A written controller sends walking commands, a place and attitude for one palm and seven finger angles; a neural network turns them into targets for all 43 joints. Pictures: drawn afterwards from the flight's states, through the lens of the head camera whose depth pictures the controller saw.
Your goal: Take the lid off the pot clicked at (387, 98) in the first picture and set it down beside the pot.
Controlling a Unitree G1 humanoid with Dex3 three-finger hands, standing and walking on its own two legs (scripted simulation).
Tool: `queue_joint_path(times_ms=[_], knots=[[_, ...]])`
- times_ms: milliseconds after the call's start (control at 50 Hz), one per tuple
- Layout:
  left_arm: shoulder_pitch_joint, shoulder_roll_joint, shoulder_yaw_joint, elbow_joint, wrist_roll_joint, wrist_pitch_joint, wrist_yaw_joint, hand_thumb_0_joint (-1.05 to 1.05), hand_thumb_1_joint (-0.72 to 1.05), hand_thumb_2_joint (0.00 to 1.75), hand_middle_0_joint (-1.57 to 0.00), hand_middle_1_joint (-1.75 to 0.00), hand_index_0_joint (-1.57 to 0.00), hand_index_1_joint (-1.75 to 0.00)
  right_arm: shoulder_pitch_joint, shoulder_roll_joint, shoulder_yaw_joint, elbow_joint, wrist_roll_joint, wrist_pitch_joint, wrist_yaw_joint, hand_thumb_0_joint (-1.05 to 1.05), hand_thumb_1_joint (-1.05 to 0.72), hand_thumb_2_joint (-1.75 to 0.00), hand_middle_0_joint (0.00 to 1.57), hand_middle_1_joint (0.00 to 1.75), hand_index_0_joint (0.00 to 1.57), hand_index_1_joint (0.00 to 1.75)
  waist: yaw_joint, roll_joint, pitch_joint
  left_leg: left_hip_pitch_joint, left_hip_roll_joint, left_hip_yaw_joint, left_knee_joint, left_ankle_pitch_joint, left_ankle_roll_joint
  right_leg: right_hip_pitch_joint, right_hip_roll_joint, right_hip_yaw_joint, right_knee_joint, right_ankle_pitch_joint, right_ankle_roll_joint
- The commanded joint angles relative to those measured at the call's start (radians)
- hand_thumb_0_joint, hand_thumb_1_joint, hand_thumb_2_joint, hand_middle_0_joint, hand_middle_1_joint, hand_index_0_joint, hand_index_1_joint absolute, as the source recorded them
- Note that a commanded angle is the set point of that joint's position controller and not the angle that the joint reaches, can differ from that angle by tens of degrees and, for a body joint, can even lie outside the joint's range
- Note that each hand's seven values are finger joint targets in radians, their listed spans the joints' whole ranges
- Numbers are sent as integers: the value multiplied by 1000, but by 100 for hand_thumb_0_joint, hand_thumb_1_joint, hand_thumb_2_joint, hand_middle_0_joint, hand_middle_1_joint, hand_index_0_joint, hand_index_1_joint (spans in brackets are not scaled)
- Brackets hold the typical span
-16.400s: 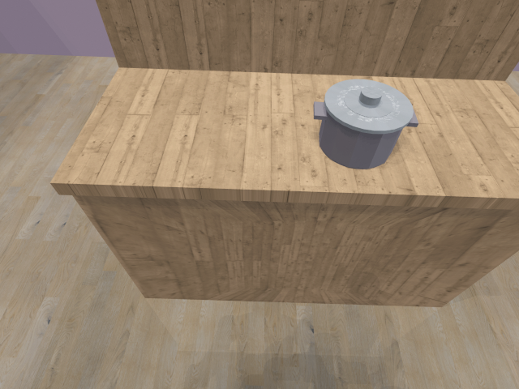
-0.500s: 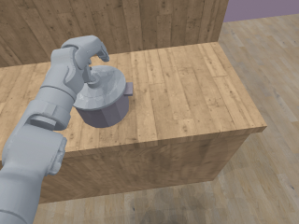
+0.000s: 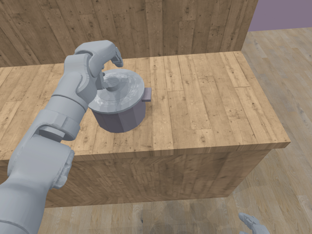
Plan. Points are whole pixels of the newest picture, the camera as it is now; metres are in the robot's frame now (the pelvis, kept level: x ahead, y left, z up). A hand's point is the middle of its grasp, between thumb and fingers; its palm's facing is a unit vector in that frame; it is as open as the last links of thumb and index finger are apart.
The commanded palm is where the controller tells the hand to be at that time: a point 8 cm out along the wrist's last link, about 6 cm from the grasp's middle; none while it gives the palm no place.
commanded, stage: lower the open fingers around the knob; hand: left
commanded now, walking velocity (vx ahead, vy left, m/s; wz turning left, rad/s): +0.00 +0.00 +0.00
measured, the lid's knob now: (112, 84) +0.51 +0.13 +0.10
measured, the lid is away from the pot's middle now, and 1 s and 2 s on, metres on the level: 0.00 0.00 0.00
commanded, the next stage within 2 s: none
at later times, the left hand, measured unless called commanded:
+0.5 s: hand (106, 80) +0.47 +0.13 +0.14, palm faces -0.39 -0.09 -0.92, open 10.4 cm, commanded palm +0.48 +0.15 +0.20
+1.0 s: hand (108, 82) +0.48 +0.13 +0.12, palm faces -0.39 -0.09 -0.92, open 10.4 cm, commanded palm +0.48 +0.14 +0.18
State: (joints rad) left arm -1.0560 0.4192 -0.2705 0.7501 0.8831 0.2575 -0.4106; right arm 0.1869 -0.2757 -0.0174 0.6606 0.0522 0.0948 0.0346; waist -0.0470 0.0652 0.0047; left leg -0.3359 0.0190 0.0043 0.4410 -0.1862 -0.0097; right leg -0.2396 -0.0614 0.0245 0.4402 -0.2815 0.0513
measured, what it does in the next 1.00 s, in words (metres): stands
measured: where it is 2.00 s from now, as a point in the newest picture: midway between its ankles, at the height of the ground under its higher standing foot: outside the picture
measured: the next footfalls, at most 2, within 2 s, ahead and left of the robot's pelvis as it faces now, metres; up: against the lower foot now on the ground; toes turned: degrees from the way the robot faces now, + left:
none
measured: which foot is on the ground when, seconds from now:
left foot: down 0.00-1.00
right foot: down 0.00-1.00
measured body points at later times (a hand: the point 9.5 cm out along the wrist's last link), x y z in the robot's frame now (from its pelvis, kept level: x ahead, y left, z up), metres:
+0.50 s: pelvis -0.01 +0.00 +0.00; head +0.04 -0.03 +0.45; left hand +0.49 +0.14 +0.19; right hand +0.06 -0.27 -0.14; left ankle +0.02 +0.13 -0.74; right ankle -0.04 -0.16 -0.74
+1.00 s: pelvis +0.00 +0.00 +0.00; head +0.05 -0.02 +0.45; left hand +0.50 +0.14 +0.18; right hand +0.07 -0.26 -0.14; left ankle +0.02 +0.13 -0.74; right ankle -0.04 -0.16 -0.74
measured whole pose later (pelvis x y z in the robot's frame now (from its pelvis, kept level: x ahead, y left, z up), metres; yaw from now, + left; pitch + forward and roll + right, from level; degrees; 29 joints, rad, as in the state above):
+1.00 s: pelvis +0.00 +0.00 +0.00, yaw -1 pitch +7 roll +0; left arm -1.09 0.41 -0.25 0.95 0.89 0.23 -0.38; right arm 0.25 -0.27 -0.03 0.70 0.05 0.10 0.02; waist -0.09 0.06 -0.01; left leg -0.37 0.03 0.02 0.46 -0.20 -0.01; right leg -0.28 -0.05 0.04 0.45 -0.28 0.05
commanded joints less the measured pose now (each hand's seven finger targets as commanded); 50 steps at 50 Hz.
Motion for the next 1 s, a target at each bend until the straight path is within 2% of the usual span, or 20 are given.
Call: queue_joint_path(times_ms=[0,60,100,140,160,200,280,360,500,540,580,620,680,720,740,780,820,880,920,980], knots=[[-564,180,80,-206,17,-3,38,0,-33,144,-82,-8,-82,-8,3,-125,-40,-98,4,-20,-3,0,-90,-90,20,30,20,30,-23,-63,-431,326,-71,31,14,313,71,11,114,-90,-21,426,-75],[-559,213,107,-148,22,0,44,0,-33,144,-82,-8,-82,-8,3,-126,-37,-92,5,-16,-11,0,-90,-90,20,30,20,30,-23,-109,-412,295,-72,39,6,266,73,20,113,-85,-28,403,-70],[-596,182,73,-99,14,39,28,0,-33,144,-82,-8,-82,-8,-15,-131,-36,-82,7,-17,-8,0,-90,-90,20,30,20,30,-31,-56,-425,307,-81,29,9,264,72,13,112,-84,-15,414,-74],[-583,159,62,-63,8,60,9,0,-33,144,-82,-8,-82,-8,-2,-130,-36,-80,7,-19,-6,0,-90,-90,20,30,20,30,-29,-94,-404,293,-82,24,6,251,73,2,114,-90,-21,396,-72],[-587,195,92,-81,8,54,4,0,-33,144,-82,-8,-82,-8,6,-133,-37,-81,3,-23,-8,0,-90,-90,20,30,20,30,-25,-91,-421,301,-81,26,4,248,74,17,111,-86,-25,400,-70],[-585,168,65,-106,7,33,-11,0,-33,144,-82,-8,-82,-8,8,-129,-39,-93,0,-27,-13,0,-90,-90,20,30,20,30,-33,-97,-432,315,-83,24,12,252,78,15,112,-83,-27,407,-69],[-551,180,76,-26,-1,5,-19,0,-33,144,-82,-8,-82,-8,36,-137,-40,-85,1,-20,-25,0,-90,-90,20,30,20,30,-37,-159,-363,257,-80,35,-6,195,80,6,111,-85,-42,369,-63],[-598,259,121,-17,14,-23,10,0,-33,144,-82,-8,-82,-8,63,-139,-42,-78,0,-25,-33,0,-90,-90,20,30,20,30,-41,-126,-378,255,-76,36,-8,171,83,2,112,-71,-46,340,-63],[-608,222,97,-20,20,-43,34,0,-33,144,-82,-8,-82,-8,100,-147,-56,-64,-2,-32,-29,0,-90,-90,20,30,20,30,-51,-55,-422,288,-69,36,4,218,80,-5,120,-73,-42,379,-71],[-585,220,106,-27,20,-48,38,0,-33,144,-82,-8,-82,-8,109,-144,-62,-63,-6,-39,-29,0,-90,-90,20,30,20,30,-51,-62,-462,308,-68,34,19,246,86,-2,119,-68,-37,408,-72],[-541,238,125,30,15,-49,37,0,-33,144,-82,-8,-82,-8,123,-151,-61,-50,-3,-33,-31,0,-90,-90,20,30,20,30,-50,-109,-426,269,-66,38,10,236,87,13,119,-75,-46,414,-69],[-566,262,138,-11,20,-56,43,0,-33,144,-82,-8,-82,-8,118,-154,-64,-52,-3,-34,-33,0,-90,-90,20,30,20,30,-50,-99,-441,280,-66,41,13,244,88,16,119,-68,-41,431,-67],[-515,163,76,7,19,-54,46,0,-33,144,-82,-8,-82,-8,125,-143,-67,-49,-4,-35,-23,0,-90,-90,20,30,20,30,-52,-62,-427,294,-64,37,26,298,84,-18,123,-80,-30,444,-76],[-469,186,100,36,13,-48,50,0,-33,144,-82,-8,-82,-8,118,-153,-64,-47,0,-27,-20,0,-90,-90,20,30,20,30,-45,-86,-396,277,-63,43,22,278,82,-21,125,-84,-28,432,-70],[-525,203,108,-30,14,-51,55,0,-33,144,-82,-8,-82,-8,111,-152,-65,-51,-2,-27,-19,0,-90,-90,20,30,20,30,-46,-68,-430,296,-64,42,23,282,83,-9,123,-79,-28,445,-70],[-507,154,74,17,11,-37,53,0,-33,144,-82,-8,-82,-8,112,-145,-65,-47,-2,-25,-20,0,-90,-90,20,30,20,30,-55,-86,-416,281,-66,42,28,273,86,-24,123,-83,-31,434,-71],[-521,220,121,26,15,-30,59,0,-33,144,-82,-8,-82,-8,107,-153,-61,-43,0,-22,-22,0,-90,-90,20,30,20,30,-50,-103,-408,267,-67,42,24,259,85,-12,124,-80,-27,434,-68],[-528,169,78,37,15,-24,54,0,-33,144,-82,-8,-82,-8,100,-146,-58,-44,1,-20,-23,0,-90,-90,20,30,20,30,-56,-100,-401,263,-66,45,23,250,84,-30,121,-81,-31,415,-68],[-537,211,107,32,26,-27,60,0,-33,144,-82,-8,-82,-8,101,-147,-57,-46,0,-20,-23,0,-90,-90,20,30,20,30,-52,-90,-415,274,-66,42,28,257,83,-28,122,-81,-22,417,-69],[-540,152,69,21,19,-26,54,0,-33,144,-82,-8,-82,-8,92,-141,-58,-52,0,-16,-22,0,-90,-90,20,30,20,30,-57,-84,-415,280,-65,45,31,272,82,-35,121,-82,-23,428,-70]])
